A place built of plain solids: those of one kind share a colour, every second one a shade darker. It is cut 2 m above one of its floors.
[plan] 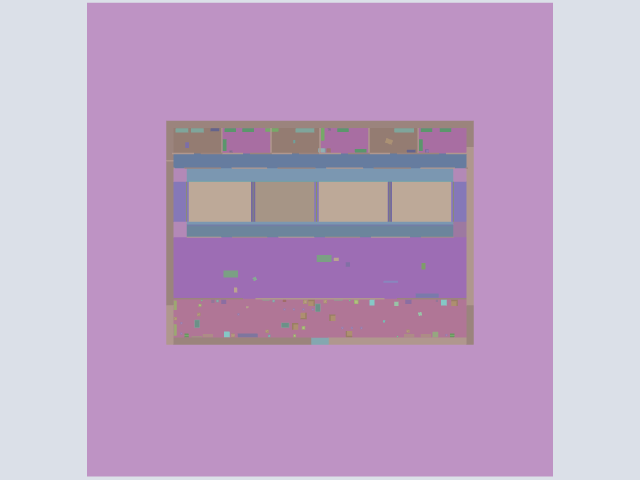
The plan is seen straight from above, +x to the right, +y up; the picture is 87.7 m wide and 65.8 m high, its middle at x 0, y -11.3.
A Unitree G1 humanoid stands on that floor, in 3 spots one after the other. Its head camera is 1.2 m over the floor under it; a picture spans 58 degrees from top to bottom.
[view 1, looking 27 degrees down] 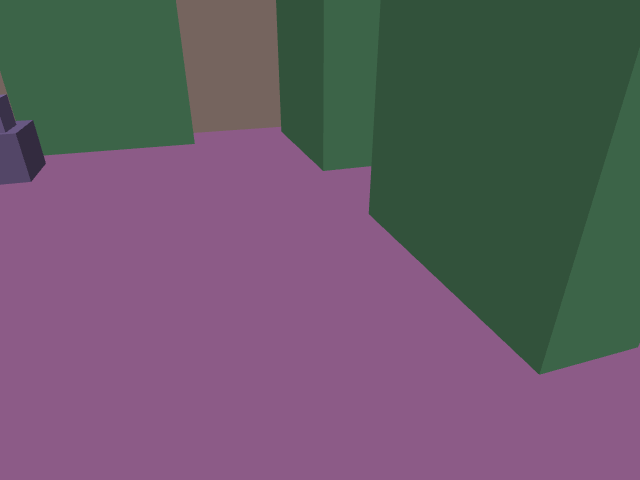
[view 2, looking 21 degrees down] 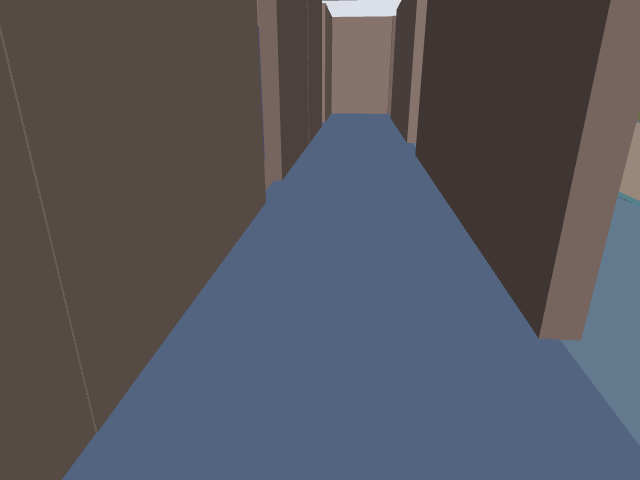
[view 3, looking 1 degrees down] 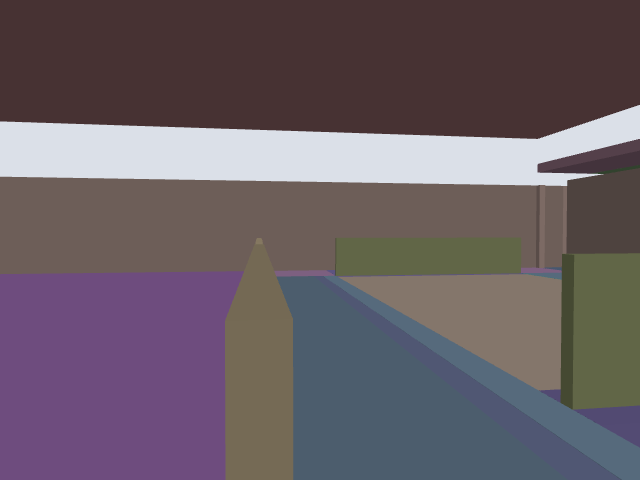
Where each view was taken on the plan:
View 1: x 18.91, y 2.35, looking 162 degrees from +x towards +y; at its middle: floor_store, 2.64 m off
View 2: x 5.50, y -0.45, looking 5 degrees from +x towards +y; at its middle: floor_back_corridor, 3.35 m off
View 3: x -6.47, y -10.91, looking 172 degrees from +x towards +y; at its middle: wall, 13.74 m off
